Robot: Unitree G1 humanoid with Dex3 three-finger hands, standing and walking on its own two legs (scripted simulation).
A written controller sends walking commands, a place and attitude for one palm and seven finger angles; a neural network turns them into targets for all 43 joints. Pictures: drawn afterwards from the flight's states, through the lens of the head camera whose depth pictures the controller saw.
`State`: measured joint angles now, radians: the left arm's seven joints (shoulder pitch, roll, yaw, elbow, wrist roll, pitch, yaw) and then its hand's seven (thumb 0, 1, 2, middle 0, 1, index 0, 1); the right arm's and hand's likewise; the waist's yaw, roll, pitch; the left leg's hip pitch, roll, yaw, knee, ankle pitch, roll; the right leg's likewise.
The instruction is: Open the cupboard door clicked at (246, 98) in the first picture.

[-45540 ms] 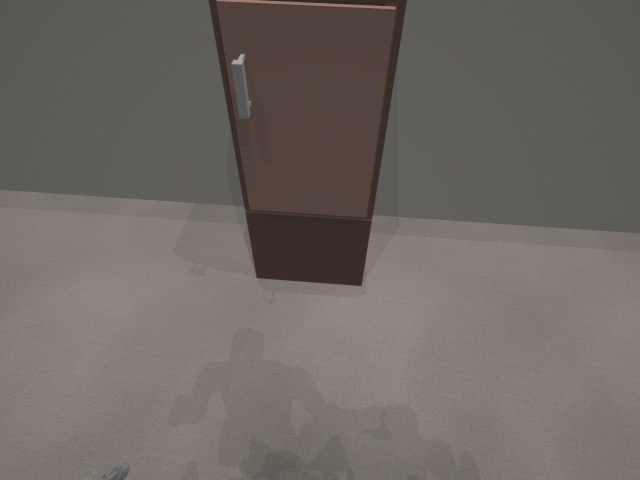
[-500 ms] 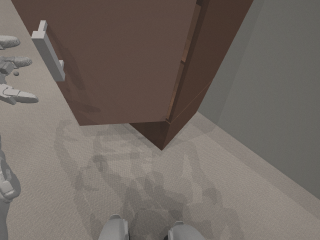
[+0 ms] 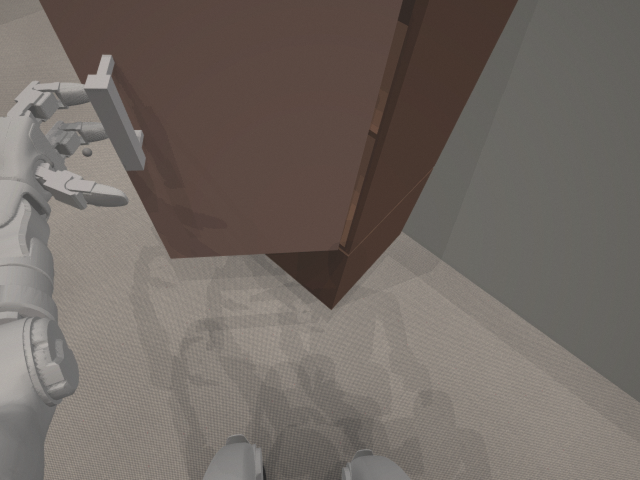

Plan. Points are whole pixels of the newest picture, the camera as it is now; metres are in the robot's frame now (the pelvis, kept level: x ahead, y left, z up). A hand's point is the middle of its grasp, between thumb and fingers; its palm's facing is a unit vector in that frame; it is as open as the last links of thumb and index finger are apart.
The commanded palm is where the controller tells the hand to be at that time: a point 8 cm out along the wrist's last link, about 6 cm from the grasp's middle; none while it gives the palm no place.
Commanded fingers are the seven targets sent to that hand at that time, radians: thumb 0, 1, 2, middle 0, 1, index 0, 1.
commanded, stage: slide the fingers in behind the handle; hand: left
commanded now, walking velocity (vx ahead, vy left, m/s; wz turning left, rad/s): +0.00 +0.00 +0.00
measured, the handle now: (121, 115) +0.54 +0.23 +0.10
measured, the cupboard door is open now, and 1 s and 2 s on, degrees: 47 47 48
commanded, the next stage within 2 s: close the thumb around the handle in 1.30 s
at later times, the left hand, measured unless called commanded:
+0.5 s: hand (113, 148) +0.49 +0.23 +0.10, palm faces +0.06 -1.00 +0.00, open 14.0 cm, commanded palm +0.47 +0.27 +0.10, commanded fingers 0.00 -0.50 0.30 -0.30 -1.20 -0.30 -1.20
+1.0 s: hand (139, 147) +0.49 +0.20 +0.10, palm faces +0.07 -1.00 +0.00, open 14.0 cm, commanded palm +0.47 +0.24 +0.10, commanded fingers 0.00 -0.50 0.30 -0.30 -1.20 -0.30 -1.20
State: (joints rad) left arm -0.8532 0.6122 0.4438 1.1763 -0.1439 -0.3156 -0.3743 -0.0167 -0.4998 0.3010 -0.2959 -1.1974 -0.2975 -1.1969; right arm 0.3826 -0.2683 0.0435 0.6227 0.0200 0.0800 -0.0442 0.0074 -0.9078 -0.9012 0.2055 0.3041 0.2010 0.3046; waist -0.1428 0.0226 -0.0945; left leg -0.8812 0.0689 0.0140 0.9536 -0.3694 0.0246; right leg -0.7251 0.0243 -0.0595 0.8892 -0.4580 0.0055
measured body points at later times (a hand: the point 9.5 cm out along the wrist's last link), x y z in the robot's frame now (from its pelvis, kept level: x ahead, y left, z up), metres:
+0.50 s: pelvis +0.00 -0.01 +0.00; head +0.10 +0.01 +0.44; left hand +0.48 +0.28 +0.10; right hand +0.01 -0.29 -0.11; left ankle +0.05 +0.10 -0.68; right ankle -0.02 -0.13 -0.68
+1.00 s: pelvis +0.00 -0.01 +0.00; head +0.10 +0.01 +0.44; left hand +0.48 +0.25 +0.10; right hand +0.02 -0.27 -0.11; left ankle +0.05 +0.10 -0.68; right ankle -0.02 -0.13 -0.68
